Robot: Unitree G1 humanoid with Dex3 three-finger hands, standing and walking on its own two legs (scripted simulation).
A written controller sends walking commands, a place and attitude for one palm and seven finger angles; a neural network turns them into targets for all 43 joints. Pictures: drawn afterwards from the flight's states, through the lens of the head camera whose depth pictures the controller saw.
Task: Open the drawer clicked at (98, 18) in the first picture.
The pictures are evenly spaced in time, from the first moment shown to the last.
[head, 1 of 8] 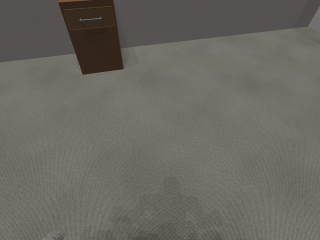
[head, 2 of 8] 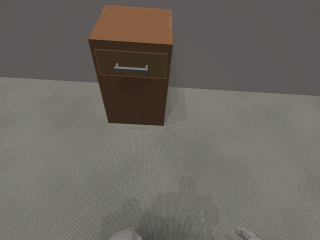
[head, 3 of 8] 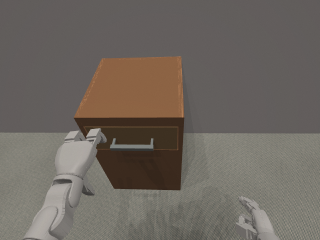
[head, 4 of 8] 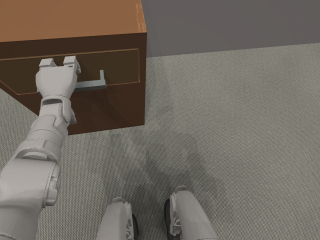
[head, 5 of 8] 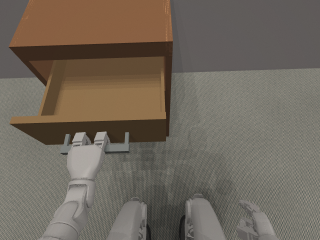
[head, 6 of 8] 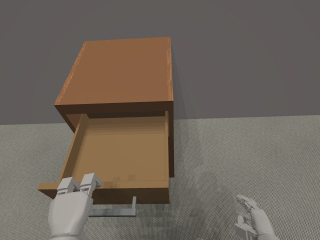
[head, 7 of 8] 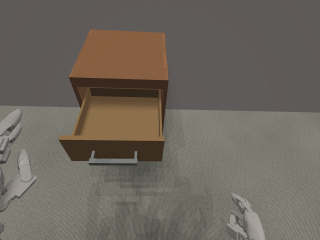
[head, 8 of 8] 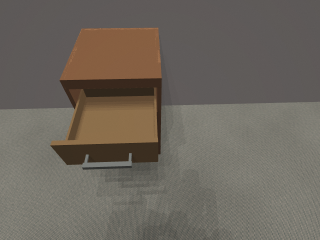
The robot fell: no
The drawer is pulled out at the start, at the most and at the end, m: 0.00 0.30 0.29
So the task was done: yes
